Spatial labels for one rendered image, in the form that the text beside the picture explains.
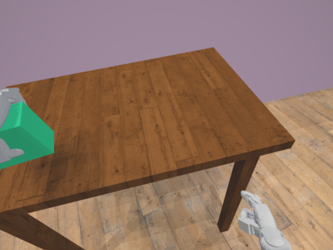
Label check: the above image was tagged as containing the robot left hand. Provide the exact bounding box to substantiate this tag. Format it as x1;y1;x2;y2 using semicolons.
0;87;27;164

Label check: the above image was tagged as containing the robot right hand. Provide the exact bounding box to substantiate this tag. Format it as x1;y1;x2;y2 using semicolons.
238;191;277;238

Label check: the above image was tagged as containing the sponge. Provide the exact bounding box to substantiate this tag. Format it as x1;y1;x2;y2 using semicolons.
0;102;54;169

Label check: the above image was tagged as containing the right robot forearm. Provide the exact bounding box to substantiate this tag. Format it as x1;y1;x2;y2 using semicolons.
259;227;291;250

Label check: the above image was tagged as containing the table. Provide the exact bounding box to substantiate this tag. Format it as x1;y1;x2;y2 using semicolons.
0;47;295;250

